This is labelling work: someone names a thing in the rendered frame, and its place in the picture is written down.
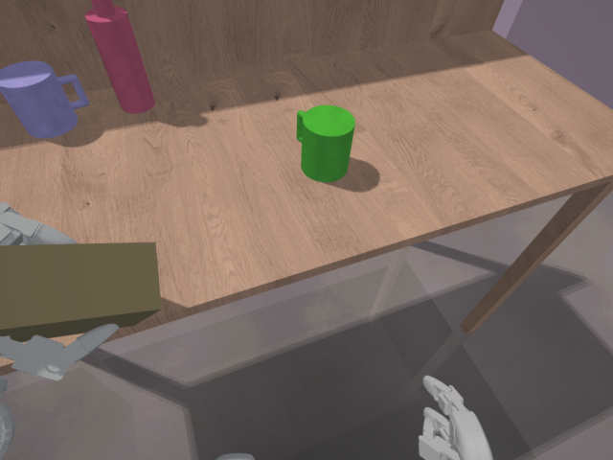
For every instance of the sponge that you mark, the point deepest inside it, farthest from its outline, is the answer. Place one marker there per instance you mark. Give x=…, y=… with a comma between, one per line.
x=55, y=290

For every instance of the robot right hand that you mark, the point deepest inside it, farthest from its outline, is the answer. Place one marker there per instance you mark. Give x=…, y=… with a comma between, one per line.
x=460, y=438

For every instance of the table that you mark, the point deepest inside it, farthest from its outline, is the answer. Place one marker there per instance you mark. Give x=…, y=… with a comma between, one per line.
x=454, y=126

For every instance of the robot left hand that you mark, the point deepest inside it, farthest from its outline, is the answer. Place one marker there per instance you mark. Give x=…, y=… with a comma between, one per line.
x=42, y=356

